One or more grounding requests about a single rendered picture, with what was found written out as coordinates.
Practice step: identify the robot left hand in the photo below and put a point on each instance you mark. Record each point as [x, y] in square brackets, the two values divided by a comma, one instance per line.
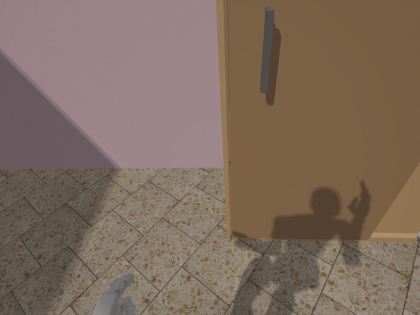
[108, 303]

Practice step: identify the handle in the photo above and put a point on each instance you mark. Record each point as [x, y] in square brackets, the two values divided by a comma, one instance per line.
[267, 45]

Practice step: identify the wardrobe door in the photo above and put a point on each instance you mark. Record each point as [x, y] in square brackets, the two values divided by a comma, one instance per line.
[403, 216]
[325, 152]

